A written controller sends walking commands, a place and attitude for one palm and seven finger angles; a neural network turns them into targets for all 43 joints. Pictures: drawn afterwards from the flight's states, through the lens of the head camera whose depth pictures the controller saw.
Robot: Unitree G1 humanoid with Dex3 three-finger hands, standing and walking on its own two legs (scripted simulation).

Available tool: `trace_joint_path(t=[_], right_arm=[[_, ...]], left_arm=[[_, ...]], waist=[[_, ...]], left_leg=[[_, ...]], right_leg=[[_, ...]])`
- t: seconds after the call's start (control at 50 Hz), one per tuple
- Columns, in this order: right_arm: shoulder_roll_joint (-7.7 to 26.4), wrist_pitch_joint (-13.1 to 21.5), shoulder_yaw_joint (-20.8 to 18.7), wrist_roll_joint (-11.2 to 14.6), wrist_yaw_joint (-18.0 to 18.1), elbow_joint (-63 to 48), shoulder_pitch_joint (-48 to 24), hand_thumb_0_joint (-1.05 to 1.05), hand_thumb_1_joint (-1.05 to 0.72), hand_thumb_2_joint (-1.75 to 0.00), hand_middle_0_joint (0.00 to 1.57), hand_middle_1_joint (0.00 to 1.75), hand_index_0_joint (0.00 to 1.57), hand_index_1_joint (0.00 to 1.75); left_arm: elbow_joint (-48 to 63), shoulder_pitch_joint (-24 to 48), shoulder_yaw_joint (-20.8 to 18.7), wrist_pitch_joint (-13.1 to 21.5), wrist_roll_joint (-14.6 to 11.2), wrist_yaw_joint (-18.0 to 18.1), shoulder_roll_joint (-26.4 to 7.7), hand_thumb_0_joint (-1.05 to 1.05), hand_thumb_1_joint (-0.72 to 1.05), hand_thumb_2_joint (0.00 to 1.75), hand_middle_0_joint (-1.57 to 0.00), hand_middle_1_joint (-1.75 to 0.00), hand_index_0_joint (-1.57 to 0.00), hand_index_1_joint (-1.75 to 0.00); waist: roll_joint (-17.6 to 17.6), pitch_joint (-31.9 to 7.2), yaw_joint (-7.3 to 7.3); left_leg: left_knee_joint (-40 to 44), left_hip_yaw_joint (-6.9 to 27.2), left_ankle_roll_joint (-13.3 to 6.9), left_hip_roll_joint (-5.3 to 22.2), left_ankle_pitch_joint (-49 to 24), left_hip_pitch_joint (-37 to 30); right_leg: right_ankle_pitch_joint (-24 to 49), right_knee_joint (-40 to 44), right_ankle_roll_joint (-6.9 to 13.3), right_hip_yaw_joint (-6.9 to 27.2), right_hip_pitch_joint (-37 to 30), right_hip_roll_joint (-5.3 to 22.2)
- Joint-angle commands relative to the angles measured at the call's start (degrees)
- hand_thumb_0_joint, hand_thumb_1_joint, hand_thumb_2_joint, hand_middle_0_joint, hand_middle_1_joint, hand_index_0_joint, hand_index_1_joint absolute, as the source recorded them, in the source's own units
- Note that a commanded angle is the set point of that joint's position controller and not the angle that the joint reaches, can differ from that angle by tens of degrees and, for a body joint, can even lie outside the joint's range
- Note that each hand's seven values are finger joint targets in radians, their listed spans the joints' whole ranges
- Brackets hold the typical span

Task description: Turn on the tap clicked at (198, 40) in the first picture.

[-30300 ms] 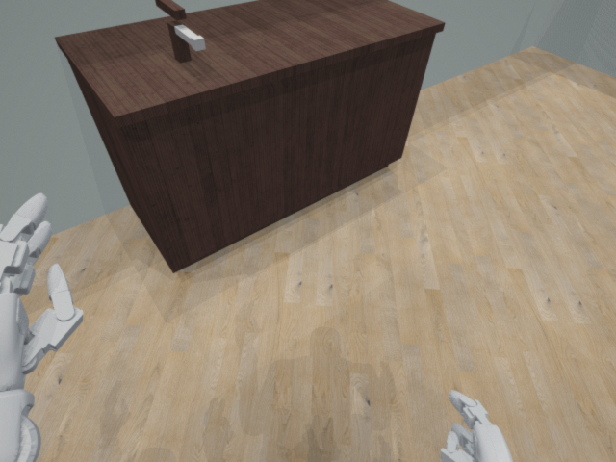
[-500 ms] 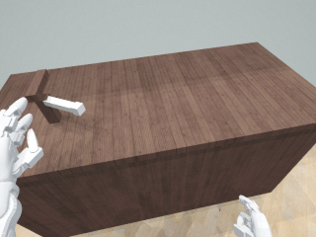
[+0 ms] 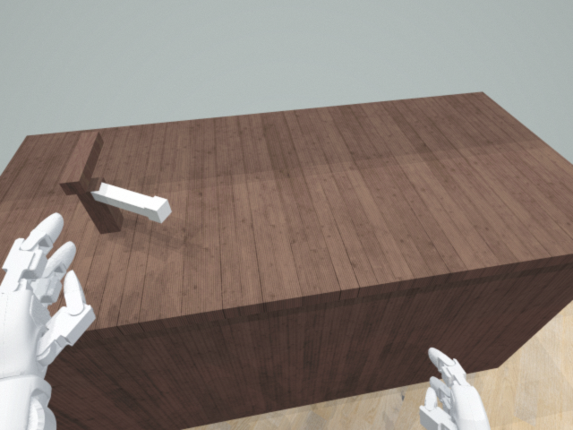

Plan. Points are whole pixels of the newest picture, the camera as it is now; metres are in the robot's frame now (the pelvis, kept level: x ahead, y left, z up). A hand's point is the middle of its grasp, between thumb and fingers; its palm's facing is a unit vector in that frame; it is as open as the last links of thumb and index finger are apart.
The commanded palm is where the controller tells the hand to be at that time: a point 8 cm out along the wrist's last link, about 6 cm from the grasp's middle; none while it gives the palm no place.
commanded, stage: turn the palm inward beside the body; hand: left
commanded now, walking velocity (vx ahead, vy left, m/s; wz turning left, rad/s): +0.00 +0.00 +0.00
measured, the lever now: (158, 209) +0.40 +0.26 +0.09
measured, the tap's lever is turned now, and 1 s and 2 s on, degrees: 58 58 58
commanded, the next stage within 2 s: reach beside the lever's end, fingers flat in 1.00 s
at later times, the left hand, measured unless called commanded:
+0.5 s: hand (89, 355) +0.15 +0.22 +0.13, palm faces +0.46 -0.88 -0.13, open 7.4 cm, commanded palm +0.10 +0.27 +0.15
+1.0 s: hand (110, 341) +0.17 +0.21 +0.14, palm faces +0.46 -0.88 -0.12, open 7.4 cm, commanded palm +0.12 +0.25 +0.15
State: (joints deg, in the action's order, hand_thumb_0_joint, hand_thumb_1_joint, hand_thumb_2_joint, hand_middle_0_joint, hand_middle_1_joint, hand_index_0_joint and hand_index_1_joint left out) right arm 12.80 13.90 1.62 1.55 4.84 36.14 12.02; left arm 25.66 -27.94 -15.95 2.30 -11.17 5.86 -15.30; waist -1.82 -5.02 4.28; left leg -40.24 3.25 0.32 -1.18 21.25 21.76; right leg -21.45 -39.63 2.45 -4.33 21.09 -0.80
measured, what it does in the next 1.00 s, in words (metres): stands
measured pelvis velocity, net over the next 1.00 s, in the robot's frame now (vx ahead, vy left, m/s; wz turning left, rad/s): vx -0.01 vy -0.02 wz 0.02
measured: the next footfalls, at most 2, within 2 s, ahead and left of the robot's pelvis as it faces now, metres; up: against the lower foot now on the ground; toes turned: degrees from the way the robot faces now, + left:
none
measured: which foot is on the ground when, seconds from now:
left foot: down 0.00-1.00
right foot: down 0.00-1.00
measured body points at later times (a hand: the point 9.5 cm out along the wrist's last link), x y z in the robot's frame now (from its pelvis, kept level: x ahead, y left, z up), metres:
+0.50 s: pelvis -0.02 +0.00 +0.00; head -0.04 -0.02 +0.45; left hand +0.12 +0.27 +0.14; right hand +0.18 -0.21 -0.07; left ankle +0.00 +0.12 -0.72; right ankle -0.01 -0.09 -0.72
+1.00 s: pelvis -0.01 -0.02 +0.00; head -0.02 -0.04 +0.45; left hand +0.14 +0.25 +0.14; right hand +0.20 -0.23 -0.07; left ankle +0.00 +0.12 -0.72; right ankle -0.01 -0.09 -0.72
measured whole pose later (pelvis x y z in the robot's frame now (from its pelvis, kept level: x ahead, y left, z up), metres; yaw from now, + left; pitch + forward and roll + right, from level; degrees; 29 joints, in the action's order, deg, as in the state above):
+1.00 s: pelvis -0.01 -0.02 +0.00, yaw +1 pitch +2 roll +0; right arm 13.9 15.6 2.3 1.9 5.1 35.9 12.7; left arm 29.3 -32.2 -11.6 -2.5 -13.7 9.5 -12.0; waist -3.0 -5.1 4.3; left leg -41.2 5.1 1.7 -0.4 21.1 22.0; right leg -21.7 -40.5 4.0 -6.2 20.9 -1.6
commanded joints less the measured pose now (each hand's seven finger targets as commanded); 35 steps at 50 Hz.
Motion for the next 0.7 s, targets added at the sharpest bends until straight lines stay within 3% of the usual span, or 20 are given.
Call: trace_joint_path(t=[0.0, 0.08, 0.12, 0.22, 0.26, 0.28, 0.3, 0.38, 0.4, 0.48, 0.5, 0.58, 0.64, 0.68], right_arm=[[6.8, 3.1, -2.2, -0.1, 0.9, -9.1, -5.8, 0.0, -0.9, -0.9, 0.2, 0.3, 0.2, 0.3], [6.7, 3.0, -1.4, 0.2, 1.3, -9.2, -8.0, 0.0, -0.9, -0.9, 0.2, 0.3, 0.2, 0.3], [6.6, 3.1, -1.5, 0.1, 1.2, -9.7, -7.6, 0.0, -0.9, -0.9, 0.2, 0.3, 0.2, 0.3], [6.4, 3.3, -1.0, 0.1, 1.2, -10.0, -8.5, 0.0, -0.9, -0.9, 0.2, 0.3, 0.2, 0.3], [6.6, 3.3, -1.0, 0.0, 1.3, -10.0, -8.7, 0.0, -0.9, -0.9, 0.2, 0.3, 0.2, 0.3], [6.5, 3.3, -0.8, 0.1, 1.3, -9.8, -9.3, 0.0, -0.9, -0.9, 0.2, 0.3, 0.2, 0.3], [6.4, 3.3, -0.9, 0.1, 1.2, -10.2, -8.8, 0.0, -0.9, -0.9, 0.2, 0.3, 0.2, 0.3], [6.5, 3.6, -0.8, 0.2, 1.2, -10.0, -9.1, 0.0, -0.9, -0.9, 0.2, 0.3, 0.2, 0.3], [6.4, 3.6, -0.8, 0.2, 1.1, -10.3, -8.8, 0.0, -0.9, -0.9, 0.2, 0.3, 0.2, 0.3], [6.6, 4.2, -0.9, 0.2, 1.2, -9.8, -9.0, 0.0, -0.9, -0.9, 0.2, 0.3, 0.2, 0.3], [6.4, 4.3, -1.0, 0.2, 1.2, -10.1, -8.7, 0.0, -0.9, -0.9, 0.2, 0.3, 0.2, 0.3], [6.7, 4.8, -1.0, 0.4, 1.4, -9.6, -8.8, 0.0, -0.9, -0.9, 0.2, 0.3, 0.2, 0.3], [6.8, 4.9, -1.2, 0.3, 1.3, -9.9, -8.0, 0.0, -0.9, -0.9, 0.2, 0.3, 0.2, 0.3], [6.7, 5.0, -1.1, 0.3, 1.4, -9.5, -8.0, 0.0, -0.9, -0.9, 0.2, 0.3, 0.2, 0.3]], left_arm=[[13.9, 3.6, -3.8, 2.8, 0.8, 1.7, -7.7, 0.0, 0.9, 0.9, -0.2, -0.3, -0.2, -0.3], [13.2, 3.9, -3.4, 1.7, 0.7, 2.3, -7.7, 0.0, 0.9, 0.9, -0.2, -0.3, -0.2, -0.3], [15.0, 4.1, -2.0, 1.7, 0.9, 2.7, -6.9, 0.0, 0.9, 0.9, -0.2, -0.3, -0.2, -0.3], [15.6, 2.7, -0.8, 1.1, 0.7, 3.7, -6.0, 0.0, 0.9, 0.9, -0.2, -0.3, -0.2, -0.3], [15.1, 1.8, -0.4, 0.7, 0.2, 3.7, -5.7, 0.0, 0.9, 0.9, -0.2, -0.3, -0.2, -0.3], [15.1, 1.4, -1.5, 0.6, 0.4, 4.1, -6.4, 0.0, 0.9, 0.9, -0.2, -0.3, -0.2, -0.3], [16.0, 1.4, -0.2, 0.7, 0.3, 4.2, -5.1, 0.0, 0.9, 0.9, -0.2, -0.3, -0.2, -0.3], [16.0, -0.6, -0.8, 0.3, -0.2, 4.6, -5.7, 0.0, 0.9, 0.9, -0.2, -0.3, -0.2, -0.3], [16.6, 0.1, 0.6, 0.3, -0.4, 4.6, -4.5, 0.0, 0.9, 0.9, -0.2, -0.3, -0.2, -0.3], [17.0, 0.6, -1.4, 0.3, -0.6, 5.3, -6.4, 0.0, 0.9, 0.9, -0.2, -0.3, -0.2, -0.3], [17.6, 0.8, 0.4, 0.4, -0.8, 5.1, -4.5, 0.0, 0.9, 0.9, -0.2, -0.3, -0.2, -0.3], [16.4, -0.3, -1.1, -0.8, -1.5, 4.8, -5.6, 0.0, 0.9, 0.9, -0.2, -0.3, -0.2, -0.3], [16.4, -0.9, 0.2, -1.5, -1.9, 4.3, -4.7, 0.0, 0.9, 0.9, -0.2, -0.3, -0.2, -0.3], [16.4, -0.8, -1.5, -1.7, -1.8, 4.5, -5.9, 0.0, 0.9, 0.9, -0.2, -0.3, -0.2, -0.3]], waist=[[-1.3, -4.9, 0.29], [-0.4, -1.0, 0.24], [-2.6, -2.5, 0.39], [-2.2, -1.2, 0.32], [-0.3, -0.6, 0.08], [-1.2, -0.4, 0.48], [-1.0, -0.8, 0.19], [-0.8, -0.1, 0.49], [-0.9, -0.1, -0.09], [-1.2, 0.0, 0.25], [-1.1, -0.4, -0.29], [-0.6, -0.3, 0.25], [1.0, -1.0, 0.07], [0.2, -0.8, 0.44]], left_leg=[[6.0, 0.2, -1.0, 1.6, -17.8, -3.6], [7.1, 0.9, -1.3, 1.5, -11.3, -2.1], [7.4, 1.0, -1.0, 1.4, -9.9, -2.3], [7.9, 1.5, -1.2, 1.1, -4.6, -1.1], [7.5, 1.3, -1.5, 1.1, -3.4, -0.5], [7.7, 1.3, -1.5, 1.0, -2.9, -0.4], [7.5, 1.2, -1.5, 0.8, -2.7, -0.3], [6.7, 1.1, -1.7, 0.6, -1.9, 0.7], [6.5, 0.9, -1.8, 0.5, -1.3, 0.6], [5.7, 0.9, -2.0, 0.3, -1.5, 1.0], [5.5, 0.7, -2.0, 0.3, -2.0, 0.6], [5.1, 0.7, -2.2, 0.1, -3.0, 0.8], [4.6, 0.5, -2.3, 0.2, -5.5, 0.7], [4.3, 0.3, -2.3, 0.1, -6.8, 0.5]], right_leg=[[13.7, 5.8, -1.2, -0.1, -1.8, 1.3], [7.6, 7.4, -1.2, 0.2, -0.5, 1.1], [6.2, 7.0, -1.0, 0.2, -0.6, 1.1], [2.3, 7.6, -1.0, 0.3, 0.1, 1.0], [1.3, 8.0, -1.4, 0.3, 0.3, 1.2], [0.9, 8.2, -1.2, 0.6, 0.2, 1.1], [0.7, 8.0, -1.2, 0.5, 0.4, 1.2], [-0.4, 8.7, -1.3, 1.1, 0.3, 1.3], [-1.0, 8.7, -1.5, 1.1, 0.9, 1.4], [-1.3, 9.3, -1.5, 1.7, 0.8, 1.6], [-0.8, 9.1, -1.5, 1.6, 0.8, 1.7], [-0.1, 9.8, -1.6, 2.1, 0.0, 1.8], [2.7, 9.7, -1.8, 2.3, -0.6, 2.0], [4.2, 9.7, -1.8, 2.5, -1.1, 2.0]])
